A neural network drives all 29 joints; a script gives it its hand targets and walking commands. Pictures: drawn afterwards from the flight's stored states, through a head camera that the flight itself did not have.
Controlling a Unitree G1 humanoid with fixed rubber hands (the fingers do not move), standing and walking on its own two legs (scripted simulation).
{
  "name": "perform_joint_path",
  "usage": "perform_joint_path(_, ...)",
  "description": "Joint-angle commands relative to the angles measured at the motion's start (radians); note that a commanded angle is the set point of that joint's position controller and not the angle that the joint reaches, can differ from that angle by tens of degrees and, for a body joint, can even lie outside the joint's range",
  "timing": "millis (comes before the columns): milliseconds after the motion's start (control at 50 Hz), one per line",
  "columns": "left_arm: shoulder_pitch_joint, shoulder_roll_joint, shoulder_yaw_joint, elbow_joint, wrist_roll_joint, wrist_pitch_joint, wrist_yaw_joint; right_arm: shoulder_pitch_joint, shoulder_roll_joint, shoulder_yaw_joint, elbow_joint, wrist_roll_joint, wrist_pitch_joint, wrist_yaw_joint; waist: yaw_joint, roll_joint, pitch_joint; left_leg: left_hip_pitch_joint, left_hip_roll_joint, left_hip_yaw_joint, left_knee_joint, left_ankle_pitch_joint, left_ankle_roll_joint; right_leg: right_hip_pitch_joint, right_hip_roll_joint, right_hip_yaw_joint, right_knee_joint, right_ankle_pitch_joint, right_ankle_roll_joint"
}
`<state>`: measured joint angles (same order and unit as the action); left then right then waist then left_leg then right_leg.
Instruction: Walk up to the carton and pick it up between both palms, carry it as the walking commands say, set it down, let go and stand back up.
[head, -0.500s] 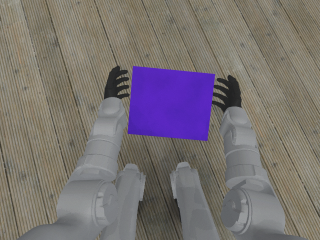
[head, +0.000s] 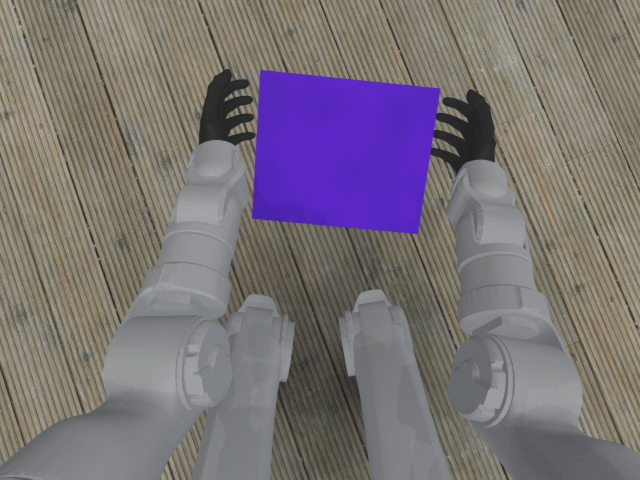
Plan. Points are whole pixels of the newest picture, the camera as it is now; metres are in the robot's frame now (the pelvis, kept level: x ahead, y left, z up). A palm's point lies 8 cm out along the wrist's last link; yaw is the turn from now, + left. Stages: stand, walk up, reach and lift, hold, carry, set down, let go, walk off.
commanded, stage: set down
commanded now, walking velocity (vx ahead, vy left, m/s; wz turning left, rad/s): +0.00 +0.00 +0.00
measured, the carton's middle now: (339, 155) +0.51 -0.05 -0.20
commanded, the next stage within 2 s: none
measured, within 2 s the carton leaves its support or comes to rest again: neither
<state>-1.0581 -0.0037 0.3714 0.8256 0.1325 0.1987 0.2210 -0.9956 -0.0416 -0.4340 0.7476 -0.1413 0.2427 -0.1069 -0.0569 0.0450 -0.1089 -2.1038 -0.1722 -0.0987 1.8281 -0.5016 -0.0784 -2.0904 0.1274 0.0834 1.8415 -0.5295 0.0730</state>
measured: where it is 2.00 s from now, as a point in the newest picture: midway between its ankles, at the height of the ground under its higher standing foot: (314, 386)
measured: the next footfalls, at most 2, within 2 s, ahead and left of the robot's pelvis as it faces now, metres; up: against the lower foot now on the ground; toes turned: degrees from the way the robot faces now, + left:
none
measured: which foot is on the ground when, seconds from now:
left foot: down 0.00-1.00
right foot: down 0.00-1.00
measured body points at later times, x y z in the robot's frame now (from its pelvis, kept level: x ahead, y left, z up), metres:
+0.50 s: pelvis +0.00 +0.00 -0.06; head +0.32 -0.02 +0.25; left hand +0.53 +0.10 -0.20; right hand +0.50 -0.20 -0.20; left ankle +0.11 +0.12 -0.43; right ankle +0.11 -0.13 -0.43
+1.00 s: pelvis +0.01 +0.00 -0.09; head +0.36 -0.02 +0.19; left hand +0.54 +0.11 -0.27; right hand +0.51 -0.20 -0.27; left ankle +0.11 +0.12 -0.43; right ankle +0.10 -0.12 -0.43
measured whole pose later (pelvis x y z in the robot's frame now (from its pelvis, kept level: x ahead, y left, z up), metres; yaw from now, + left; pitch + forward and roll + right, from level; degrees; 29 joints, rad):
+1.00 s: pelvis +0.01 +0.00 -0.09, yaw +0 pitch +40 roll +0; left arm -1.31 0.17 0.27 1.02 0.02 0.14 0.17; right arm -1.27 -0.18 -0.34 0.95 -0.06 0.18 -0.08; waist -0.06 0.04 0.24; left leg -2.25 -0.16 -0.06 2.15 -0.60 -0.08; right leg -2.24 0.11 0.05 2.16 -0.62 0.06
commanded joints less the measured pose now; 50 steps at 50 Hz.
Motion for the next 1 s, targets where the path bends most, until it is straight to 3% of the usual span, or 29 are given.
perform_joint_path(0,-0.617,-0.932,-0.448,-0.014,-0.096,-0.022,-0.272,-0.658,0.867,0.485,-0.046,0.113,-0.033,0.280,-0.045,-0.006,-1.062,0.538,-0.031,0.162,-0.120,0.172,0.040,0.567,0.021,-0.156,-0.155,0.273,-0.025)
perform_joint_path(540,-0.782,-0.831,-0.464,0.015,-0.159,-0.047,-0.268,-0.824,0.763,0.492,-0.026,0.157,-0.062,0.284,-0.055,0.008,-1.026,0.452,-0.016,0.180,0.088,0.227,0.037,0.424,0.001,-0.174,0.038,0.302,-0.017)
perform_joint_path(640,-0.815,-0.800,-0.450,0.023,-0.162,-0.052,-0.277,-0.859,0.733,0.481,-0.008,0.156,-0.069,0.288,-0.058,0.001,-0.957,0.393,-0.013,0.176,0.114,0.202,0.040,0.377,-0.006,-0.174,0.069,0.277,-0.021)
perform_joint_path(980,-0.822,-0.672,-0.426,0.073,-0.182,-0.101,-0.302,-0.848,0.653,0.438,0.089,0.166,-0.113,0.283,-0.047,0.000,-0.699,0.295,0.000,0.151,0.219,0.295,0.053,0.313,-0.009,-0.129,0.166,0.379,-0.040)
